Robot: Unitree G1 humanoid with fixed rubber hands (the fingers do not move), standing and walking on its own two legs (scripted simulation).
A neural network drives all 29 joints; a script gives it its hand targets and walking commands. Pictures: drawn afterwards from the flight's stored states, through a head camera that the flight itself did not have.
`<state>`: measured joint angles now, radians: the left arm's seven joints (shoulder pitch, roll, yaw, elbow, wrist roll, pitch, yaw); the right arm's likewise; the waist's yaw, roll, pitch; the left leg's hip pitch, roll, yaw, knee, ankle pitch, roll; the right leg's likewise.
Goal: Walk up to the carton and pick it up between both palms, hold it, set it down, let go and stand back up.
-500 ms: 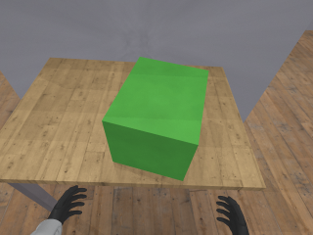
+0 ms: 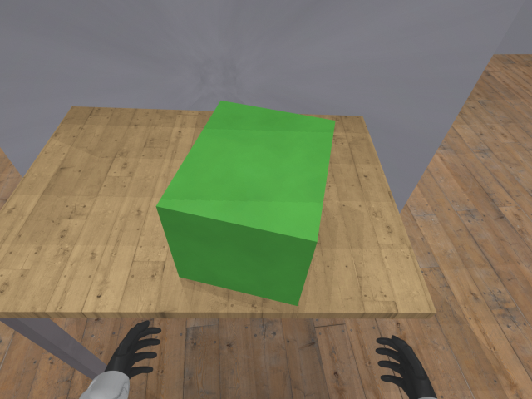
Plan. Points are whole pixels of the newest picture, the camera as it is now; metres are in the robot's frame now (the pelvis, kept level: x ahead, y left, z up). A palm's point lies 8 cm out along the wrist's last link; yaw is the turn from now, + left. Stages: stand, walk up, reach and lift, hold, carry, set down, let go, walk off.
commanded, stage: let go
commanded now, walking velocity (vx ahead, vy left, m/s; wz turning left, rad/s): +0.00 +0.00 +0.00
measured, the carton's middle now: (257, 198) +0.45 +0.03 +0.02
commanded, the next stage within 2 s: stand in 0.14 s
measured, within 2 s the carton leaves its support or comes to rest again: neither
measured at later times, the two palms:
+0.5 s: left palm out of the picture +0.08 +0.28 -0.09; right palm out of the picture +0.08 -0.25 -0.11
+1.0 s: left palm out of the picture +0.02 +0.28 -0.11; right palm out of the picture +0.03 -0.24 -0.12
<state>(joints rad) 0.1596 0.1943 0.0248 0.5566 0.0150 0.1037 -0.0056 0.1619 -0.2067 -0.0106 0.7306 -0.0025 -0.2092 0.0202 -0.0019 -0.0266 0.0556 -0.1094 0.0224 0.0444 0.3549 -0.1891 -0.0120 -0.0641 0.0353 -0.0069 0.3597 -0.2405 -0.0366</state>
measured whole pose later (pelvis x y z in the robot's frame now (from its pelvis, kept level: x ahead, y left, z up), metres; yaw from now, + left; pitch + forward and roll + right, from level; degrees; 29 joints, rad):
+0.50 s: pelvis -0.01 +0.01 +0.00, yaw +1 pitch -2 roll +0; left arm 0.32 0.28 0.05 0.65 0.01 -0.04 0.00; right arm 0.28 -0.27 -0.03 0.77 -0.02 -0.04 0.00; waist 0.01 0.01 0.02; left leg -0.20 0.02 0.03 0.45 -0.21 0.00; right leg -0.14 0.03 -0.02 0.42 -0.26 -0.03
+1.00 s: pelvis -0.04 +0.02 -0.01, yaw +2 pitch -2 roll +0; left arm 0.37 0.29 0.00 0.70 0.01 -0.03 0.01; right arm 0.32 -0.28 0.00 0.80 -0.01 -0.02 0.01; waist 0.00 0.00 0.02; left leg -0.25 0.00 0.02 0.47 -0.18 0.02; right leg -0.19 0.01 -0.03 0.46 -0.23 -0.02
